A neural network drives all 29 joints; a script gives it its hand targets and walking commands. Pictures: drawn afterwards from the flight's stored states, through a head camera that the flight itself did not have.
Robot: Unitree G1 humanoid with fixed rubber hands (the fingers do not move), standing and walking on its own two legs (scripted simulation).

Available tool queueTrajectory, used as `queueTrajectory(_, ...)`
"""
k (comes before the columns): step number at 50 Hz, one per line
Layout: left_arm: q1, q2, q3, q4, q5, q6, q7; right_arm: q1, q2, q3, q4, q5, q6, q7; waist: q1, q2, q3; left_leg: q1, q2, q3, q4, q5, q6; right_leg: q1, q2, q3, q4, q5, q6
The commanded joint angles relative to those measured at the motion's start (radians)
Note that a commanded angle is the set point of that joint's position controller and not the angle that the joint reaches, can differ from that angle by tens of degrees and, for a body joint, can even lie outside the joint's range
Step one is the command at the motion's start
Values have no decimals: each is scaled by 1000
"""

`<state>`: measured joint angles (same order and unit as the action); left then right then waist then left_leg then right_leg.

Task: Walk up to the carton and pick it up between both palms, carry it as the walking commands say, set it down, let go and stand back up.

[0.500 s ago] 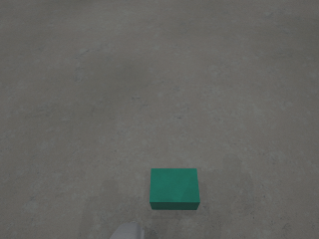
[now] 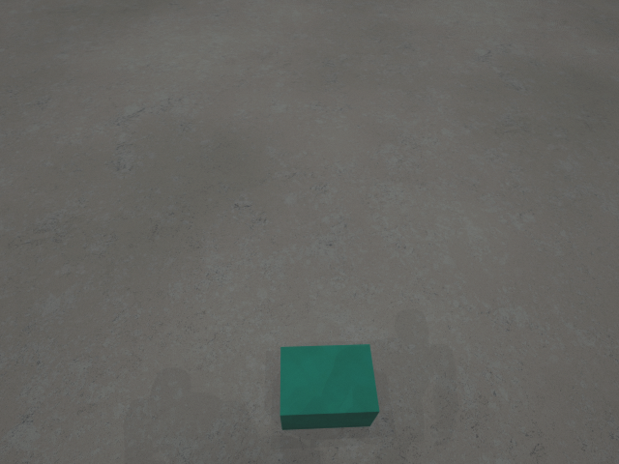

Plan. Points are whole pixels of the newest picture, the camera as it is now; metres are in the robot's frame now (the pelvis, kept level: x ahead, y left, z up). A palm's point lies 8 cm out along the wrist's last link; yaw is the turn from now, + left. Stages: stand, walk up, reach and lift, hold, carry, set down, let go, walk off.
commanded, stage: walk up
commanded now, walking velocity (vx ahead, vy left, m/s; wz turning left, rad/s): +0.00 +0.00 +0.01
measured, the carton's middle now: (325, 387) +0.41 -0.05 -0.69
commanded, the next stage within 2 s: stand in 0.26 s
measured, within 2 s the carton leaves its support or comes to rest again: neither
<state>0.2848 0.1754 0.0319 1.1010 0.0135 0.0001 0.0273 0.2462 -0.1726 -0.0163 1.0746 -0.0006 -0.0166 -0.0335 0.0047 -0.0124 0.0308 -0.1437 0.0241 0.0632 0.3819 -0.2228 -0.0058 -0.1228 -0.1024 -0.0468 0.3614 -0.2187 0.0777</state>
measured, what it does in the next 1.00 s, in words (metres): stands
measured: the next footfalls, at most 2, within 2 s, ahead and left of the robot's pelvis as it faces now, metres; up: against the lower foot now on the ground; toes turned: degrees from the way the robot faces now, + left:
none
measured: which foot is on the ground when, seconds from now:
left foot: down 0.00-1.00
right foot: down 0.00-1.00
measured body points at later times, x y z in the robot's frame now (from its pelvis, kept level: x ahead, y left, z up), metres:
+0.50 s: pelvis +0.00 -0.01 -0.01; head +0.02 -0.01 +0.44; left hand +0.02 +0.21 -0.16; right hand +0.02 -0.24 -0.16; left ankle -0.01 +0.12 -0.74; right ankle -0.02 -0.16 -0.74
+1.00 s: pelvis -0.04 -0.02 -0.05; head +0.10 -0.03 +0.38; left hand +0.16 +0.19 -0.17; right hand +0.16 -0.25 -0.18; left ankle -0.01 +0.12 -0.74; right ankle -0.02 -0.16 -0.74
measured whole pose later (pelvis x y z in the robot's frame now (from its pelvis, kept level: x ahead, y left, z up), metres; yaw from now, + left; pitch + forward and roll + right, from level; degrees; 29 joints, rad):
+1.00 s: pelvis -0.04 -0.02 -0.05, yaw +0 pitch +20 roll +1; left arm 0.00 0.12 0.11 0.43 0.06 0.45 -0.03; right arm 0.01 -0.14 -0.12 0.43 -0.08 0.44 0.06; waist 0.01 -0.01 -0.05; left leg -0.82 0.05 0.02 0.80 -0.31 -0.04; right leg -0.83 -0.05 0.02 0.83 -0.34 0.03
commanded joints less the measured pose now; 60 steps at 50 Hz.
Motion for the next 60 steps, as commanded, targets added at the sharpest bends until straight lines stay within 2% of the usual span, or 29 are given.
queueTrajectory(1,73,75,12,0,-1,0,5,55,-89,-16,-10,-2,-7,-4,4,12,12,8,90,-68,-58,240,12,-23,-32,9,-41,152,-34)
queueTrajectory(23,81,52,-3,15,-2,-6,9,137,-62,-8,47,-6,1,-8,-6,9,40,-2,87,-47,-48,187,-11,-44,-25,12,-41,147,-38)
queueTrajectory(24,-695,194,-39,-646,-65,-2,-4,-665,-183,21,-587,57,11,6,-46,-2,-143,-323,-72,10,90,-188,22,-320,136,-40,97,-185,-55)
queueTrajectory(25,-584,143,-57,-564,-82,94,22,-517,-165,29,-504,51,110,-3,-29,40,-84,-344,-18,-33,115,-218,30,-357,100,-58,172,-207,-96)
queueTrajectory(27,-417,151,-67,-491,-91,261,24,-352,-159,45,-484,61,286,2,-26,-33,-91,-359,-37,59,118,-278,57,-314,98,-78,147,-253,-118)
queueTrajectory(28,-366,167,-68,-453,-89,377,19,-315,-148,48,-475,52,394,0,-32,-29,-65,-368,-31,56,128,-243,63,-340,97,-67,156,-241,-117)
queueTrajectory(29,-264,143,-76,-421,-108,500,19,-254,-114,45,-421,66,505,8,-11,12,-74,-370,-50,41,142,-134,56,-363,111,-51,174,-172,-119)
queueTrajectory(30,-209,126,-82,-441,-101,585,15,-175,-117,26,-414,76,590,11,-14,19,-110,-358,-56,27,154,-32,54,-349,126,-36,187,-63,-121)
queueTrajectory(32,-138,83,-51,-464,-65,679,4,-92,-89,12,-421,63,687,18,4,9,-194,-306,-65,1,154,125,49,-305,144,1,185,120,-119)
queueTrajectory(33,-116,73,-27,-479,-43,694,-4,-73,-75,7,-438,47,703,25,16,11,-244,-267,-69,-6,155,218,45,-278,147,15,188,214,-119)
queueTrajectory(34,-111,62,-4,-510,-18,689,-14,-83,-70,0,-471,25,698,35,18,20,-275,-229,-73,-10,154,296,38,-265,151,27,188,285,-118)
queueTrajectory(36,-162,31,23,-580,24,647,-33,-148,-58,-29,-532,-24,654,52,9,33,-302,-206,-76,-11,164,370,26,-278,159,40,197,334,-114)
queueTrajectory(39,-279,26,64,-679,65,553,-45,-239,-44,-92,-618,-89,563,72,2,27,-332,-260,-74,-9,215,362,7,-334,163,39,238,329,-96)
queueTrajectory(44,-286,21,98,-742,70,447,-54,-243,-41,-140,-711,-119,453,92,-2,-4,-443,-366,-77,-24,324,356,-20,-439,156,37,358,341,-67)
queueTrajectory(47,-308,18,99,-757,56,422,-59,-259,-46,-132,-735,-92,432,93,3,-9,-480,-440,-79,-18,375,267,-24,-484,150,38,414,268,-60)
queueTrajectory(53,-332,42,91,-777,30,452,-66,-272,-58,-100,-771,-47,471,79,11,-23,-446,-535,-77,0,418,10,-5,-546,142,36,453,21,-67)
queueTrajectory(57,-435,64,100,-787,18,449,-65,-394,-68,-98,-775,-21,477,73,12,-15,-415,-581,-75,7,448,-104,0,-606,139,31,470,-113,-74)
queueTrajectory(60,-517,73,111,-772,7,447,-59,-506,-80,-97,-756,-9,476,71,14,-14,-421,-608,-73,9,469,-139,-4,-631,139,24,486,-157,-73)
